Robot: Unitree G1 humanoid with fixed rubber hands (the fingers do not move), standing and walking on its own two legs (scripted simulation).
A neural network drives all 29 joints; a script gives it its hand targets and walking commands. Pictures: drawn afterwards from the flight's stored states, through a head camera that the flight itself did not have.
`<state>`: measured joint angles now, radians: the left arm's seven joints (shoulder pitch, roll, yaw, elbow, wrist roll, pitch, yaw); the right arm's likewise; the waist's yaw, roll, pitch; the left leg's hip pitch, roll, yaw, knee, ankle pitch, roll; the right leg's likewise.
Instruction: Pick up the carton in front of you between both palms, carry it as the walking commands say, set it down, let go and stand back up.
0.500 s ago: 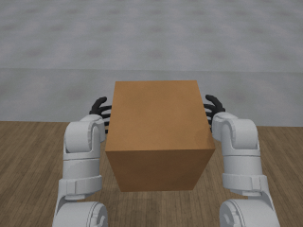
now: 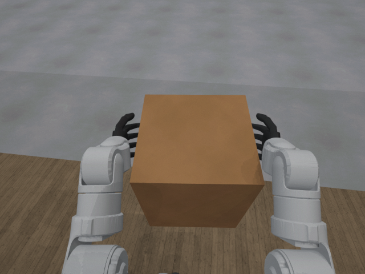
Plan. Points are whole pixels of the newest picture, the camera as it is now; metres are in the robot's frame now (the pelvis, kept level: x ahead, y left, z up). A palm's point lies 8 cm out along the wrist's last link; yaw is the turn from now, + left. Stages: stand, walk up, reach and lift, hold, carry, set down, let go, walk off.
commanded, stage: carry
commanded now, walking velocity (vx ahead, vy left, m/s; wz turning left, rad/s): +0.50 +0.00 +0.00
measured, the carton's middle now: (193, 166) +0.35 +0.02 +0.05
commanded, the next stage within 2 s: none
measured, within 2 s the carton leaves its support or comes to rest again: neither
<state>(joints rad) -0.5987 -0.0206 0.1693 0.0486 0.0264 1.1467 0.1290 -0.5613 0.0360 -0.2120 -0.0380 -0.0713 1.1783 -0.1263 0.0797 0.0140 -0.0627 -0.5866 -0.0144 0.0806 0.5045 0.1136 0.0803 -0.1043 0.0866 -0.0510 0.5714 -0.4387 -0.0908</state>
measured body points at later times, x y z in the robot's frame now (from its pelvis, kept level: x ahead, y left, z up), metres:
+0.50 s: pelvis +0.29 +0.01 -0.02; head +0.32 +0.01 +0.43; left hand +0.66 +0.15 +0.09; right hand +0.65 -0.16 +0.10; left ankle +0.16 +0.07 -0.74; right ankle +0.44 -0.11 -0.73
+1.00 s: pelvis +0.58 -0.02 -0.05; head +0.62 -0.02 +0.40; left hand +0.94 +0.16 +0.06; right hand +0.96 -0.15 +0.05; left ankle +0.73 +0.12 -0.74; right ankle +0.48 -0.07 -0.78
